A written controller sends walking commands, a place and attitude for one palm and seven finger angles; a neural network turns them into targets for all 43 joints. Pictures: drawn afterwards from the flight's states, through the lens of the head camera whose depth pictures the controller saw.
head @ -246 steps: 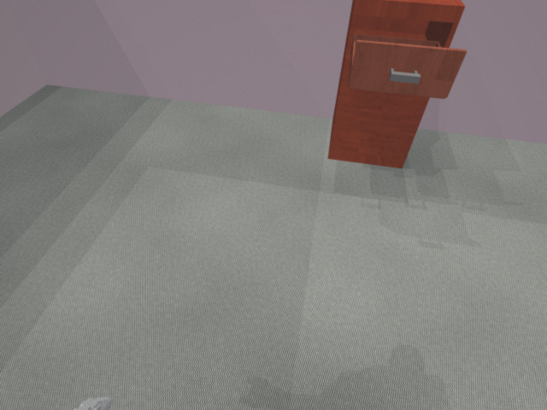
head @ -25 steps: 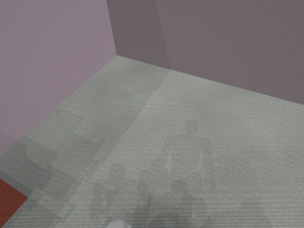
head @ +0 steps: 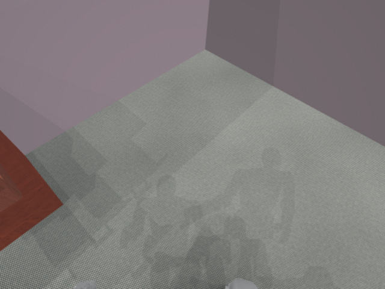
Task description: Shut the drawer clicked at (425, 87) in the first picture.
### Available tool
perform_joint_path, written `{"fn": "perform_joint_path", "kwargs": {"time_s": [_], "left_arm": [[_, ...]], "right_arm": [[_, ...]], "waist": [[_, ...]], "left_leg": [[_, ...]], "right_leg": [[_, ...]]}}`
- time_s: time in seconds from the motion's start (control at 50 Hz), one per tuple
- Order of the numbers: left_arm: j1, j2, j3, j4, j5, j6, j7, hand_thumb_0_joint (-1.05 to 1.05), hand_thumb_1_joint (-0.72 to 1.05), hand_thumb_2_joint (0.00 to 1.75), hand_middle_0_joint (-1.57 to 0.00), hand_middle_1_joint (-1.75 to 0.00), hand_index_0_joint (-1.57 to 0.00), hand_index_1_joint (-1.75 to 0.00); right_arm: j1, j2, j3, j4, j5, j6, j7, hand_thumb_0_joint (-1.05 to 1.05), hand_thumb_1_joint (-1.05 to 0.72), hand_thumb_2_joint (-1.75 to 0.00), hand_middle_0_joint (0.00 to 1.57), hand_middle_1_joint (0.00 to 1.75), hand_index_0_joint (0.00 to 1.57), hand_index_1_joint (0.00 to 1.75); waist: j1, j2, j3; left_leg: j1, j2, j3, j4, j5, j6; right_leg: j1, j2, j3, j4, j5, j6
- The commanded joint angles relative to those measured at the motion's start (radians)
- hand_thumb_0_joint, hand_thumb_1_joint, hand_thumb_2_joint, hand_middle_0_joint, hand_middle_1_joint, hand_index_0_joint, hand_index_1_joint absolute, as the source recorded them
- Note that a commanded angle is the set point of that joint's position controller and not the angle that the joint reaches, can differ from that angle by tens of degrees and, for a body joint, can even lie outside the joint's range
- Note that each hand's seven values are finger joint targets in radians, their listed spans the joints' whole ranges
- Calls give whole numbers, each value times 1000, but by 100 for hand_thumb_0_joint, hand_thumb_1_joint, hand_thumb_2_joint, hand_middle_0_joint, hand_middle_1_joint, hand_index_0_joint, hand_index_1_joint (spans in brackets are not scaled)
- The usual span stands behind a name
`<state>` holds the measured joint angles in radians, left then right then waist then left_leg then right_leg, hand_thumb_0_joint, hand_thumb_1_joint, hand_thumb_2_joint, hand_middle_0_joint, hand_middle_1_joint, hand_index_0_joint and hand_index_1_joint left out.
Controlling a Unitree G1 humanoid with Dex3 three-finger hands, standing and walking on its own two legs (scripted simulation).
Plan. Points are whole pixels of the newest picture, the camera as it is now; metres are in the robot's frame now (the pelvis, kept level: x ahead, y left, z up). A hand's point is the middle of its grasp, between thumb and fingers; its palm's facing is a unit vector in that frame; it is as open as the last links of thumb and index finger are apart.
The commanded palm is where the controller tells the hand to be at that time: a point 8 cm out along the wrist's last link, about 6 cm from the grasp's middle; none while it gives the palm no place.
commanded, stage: turn to face it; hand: left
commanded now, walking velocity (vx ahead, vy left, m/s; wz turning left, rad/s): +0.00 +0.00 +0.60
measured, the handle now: out of the picture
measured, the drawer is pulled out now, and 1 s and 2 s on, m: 0.30 0.30 0.30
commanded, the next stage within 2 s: take the last steps up to it in 1.26 s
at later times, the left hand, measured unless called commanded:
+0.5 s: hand out of the picture -0.01 +0.16 -0.16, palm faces +0.34 -0.90 -0.27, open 7.4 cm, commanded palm none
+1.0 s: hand out of the picture -0.01 +0.21 -0.15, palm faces +0.59 -0.77 -0.26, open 7.4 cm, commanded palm none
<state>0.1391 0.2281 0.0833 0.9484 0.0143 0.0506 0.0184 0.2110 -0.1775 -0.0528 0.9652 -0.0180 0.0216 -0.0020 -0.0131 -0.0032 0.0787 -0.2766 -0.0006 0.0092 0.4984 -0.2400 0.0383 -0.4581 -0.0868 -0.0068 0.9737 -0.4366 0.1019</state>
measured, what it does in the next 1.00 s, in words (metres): steps on the spot, turning left: right foot, then left foot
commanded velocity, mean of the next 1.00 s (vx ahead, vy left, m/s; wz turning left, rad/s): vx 0.00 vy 0.00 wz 0.58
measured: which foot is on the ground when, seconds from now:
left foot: down 0.00-0.16, up 0.18-0.58, down 0.60-1.00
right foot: up 0.00-0.14, down 0.16-0.60, up 0.62-1.00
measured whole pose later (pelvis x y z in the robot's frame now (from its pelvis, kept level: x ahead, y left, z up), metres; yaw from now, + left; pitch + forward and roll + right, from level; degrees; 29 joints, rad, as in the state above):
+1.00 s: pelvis +0.00 -0.04 +0.00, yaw +36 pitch +0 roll +0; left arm 0.11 0.23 0.06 0.86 0.01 0.05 0.01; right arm 0.20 -0.23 -0.06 0.91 -0.02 0.05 0.01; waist -0.03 0.01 0.07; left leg -0.27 -0.05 -0.09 0.53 -0.26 0.02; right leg -0.36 -0.05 -0.02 0.77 -0.42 0.10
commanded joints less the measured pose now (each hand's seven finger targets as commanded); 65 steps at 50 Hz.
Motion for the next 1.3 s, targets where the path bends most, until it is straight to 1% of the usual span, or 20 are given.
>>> {"fn": "perform_joint_path", "kwargs": {"time_s": [0.0,0.1,0.14,0.16,0.24,0.46,0.54,0.56,0.58,0.6,0.7,0.86,0.98,1.0,1.02,1.04,1.06,1.12,1.16,1.28], "left_arm": [[-28,48,6,-105,-7,-24,4,0,90,90,-20,-30,-20,-30],[91,91,12,-99,-12,-49,10,0,90,90,-20,-30,-20,-30],[128,264,41,-110,13,-60,23,0,90,90,-20,-30,-20,-30],[116,248,33,-122,7,-54,25,0,90,90,-20,-30,-20,-30],[-30,131,-2,-155,6,-58,18,0,90,90,-20,-30,-20,-30],[120,204,17,-106,17,-46,14,0,90,90,-20,-30,-20,-30],[115,211,25,-98,3,-36,5,0,90,90,-20,-30,-20,-30],[117,175,21,-113,-3,-32,1,0,90,90,-20,-30,-20,-30],[66,100,0,-167,-8,-32,-6,0,90,90,-20,-30,-20,-30],[15,122,-2,-179,2,-19,2,0,90,90,-20,-30,-20,-30],[38,119,8,-120,-3,-19,-7,0,90,90,-20,-30,-20,-30],[-22,104,0,-151,-7,-16,1,0,90,90,-20,-30,-20,-30],[62,100,-2,-142,-14,-36,9,0,90,90,-20,-30,-20,-30],[110,120,3,-131,-12,-47,13,0,90,90,-20,-30,-20,-30],[136,205,19,-127,5,-62,21,0,90,90,-20,-30,-20,-30],[142,272,26,-133,9,-60,22,0,90,90,-20,-30,-20,-30],[123,244,19,-142,5,-54,24,0,90,90,-20,-30,-20,-30],[-12,147,-4,-161,2,-53,20,0,90,90,-20,-30,-20,-30],[2,130,-7,-148,5,-58,19,0,90,90,-20,-30,-20,-30],[154,167,2,-81,15,-58,18,0,90,90,-20,-30,-20,-30]], "right_arm": [[31,-227,-63,-65,-9,-6,-10,0,-90,-90,20,30,20,30],[-30,-229,-75,-106,2,3,-2,0,-90,-90,20,30,20,30],[-21,-116,-57,-154,9,4,4,0,-90,-90,20,30,20,30],[-39,-166,-69,-156,3,14,2,0,-90,-90,20,30,20,30],[-10,-153,-64,-104,-8,37,27,0,-90,-90,20,30,20,30],[-144,-133,-32,-152,7,29,37,0,-90,-90,20,30,20,30],[-39,-175,-40,-132,3,9,32,0,-90,-90,20,30,20,30],[35,-262,-61,-121,-1,-2,30,0,-90,-90,20,30,20,30],[109,-373,-89,-111,2,-7,20,0,-90,-90,20,30,20,30],[152,-373,-85,-80,7,0,14,0,-90,-90,20,30,20,30],[-33,-262,-50,-126,1,-13,-9,0,-90,-90,20,30,20,30],[-2,-266,-57,-115,-5,-2,-4,0,-90,-90,20,30,20,30],[-39,-248,-60,-127,-2,6,-1,0,-90,-90,20,30,20,30],[-44,-228,-57,-131,5,5,0,0,-90,-90,20,30,20,30],[-10,-159,-48,-139,15,3,6,0,-90,-90,20,30,20,30],[-23,-136,-45,-166,11,6,3,0,-90,-90,20,30,20,30],[-32,-175,-58,-161,5,17,1,0,-90,-90,20,30,20,30],[-1,-167,-58,-96,-5,39,18,0,-90,-90,20,30,20,30],[16,-147,-52,-81,-4,39,23,0,-90,-90,20,30,20,30],[-89,-111,-27,-90,5,33,19,0,-90,-90,20,30,20,30]], "waist": [[-22,178,-119],[41,135,-169],[60,-342,-166],[63,-223,-150],[-17,-195,-27],[59,-208,-87],[4,-149,-165],[-40,68,-218],[-86,361,-228],[-93,238,-237],[-10,147,-147],[-24,153,-109],[22,157,-134],[47,109,-156],[50,-143,-194],[55,-298,-168],[49,-186,-139],[-10,-178,-20],[-14,-165,-17],[58,-189,-58]], "left_leg": [[105,227,-264,-117,456,128],[-36,144,-278,32,359,43],[-357,-65,-25,440,-376,-95],[-314,-7,-80,619,-382,-83],[-325,46,-28,769,-154,-109],[-167,52,97,316,-200,-105],[77,32,124,-9,25,-73],[271,161,-67,-96,239,-14],[372,426,-403,-121,700,132],[342,460,-351,-95,749,194],[205,247,-178,-89,651,117],[138,227,-295,-126,450,142],[19,172,-338,-31,449,99],[-40,130,-311,44,348,54],[-207,13,-174,239,49,-31],[-304,-79,-66,459,-374,-82],[-265,-29,-111,613,-359,-72],[-270,15,-79,761,-171,-85],[-264,21,-51,734,-125,-94],[-197,24,23,421,-218,-108]], "right_leg": [[23,37,-24,-130,-3,4],[341,42,-29,-570,249,-12],[487,-418,365,-686,499,-183],[353,-452,320,-678,503,-247],[248,-244,31,-651,440,-186],[376,-305,-98,-558,618,-209],[315,-271,-190,-354,591,-125],[132,-199,-218,-145,393,-61],[-142,-60,-189,77,-237,14],[-147,-67,-71,173,-244,-4],[-110,-42,-18,203,-3,10],[-14,11,-9,-59,-10,11],[252,66,-29,-413,139,-17],[366,26,0,-573,253,-23],[527,-198,201,-668,362,-85],[463,-418,385,-674,564,-208],[350,-416,309,-664,566,-258],[215,-241,110,-686,343,-204],[226,-216,38,-682,357,-192],[365,-238,8,-621,618,-229]]}}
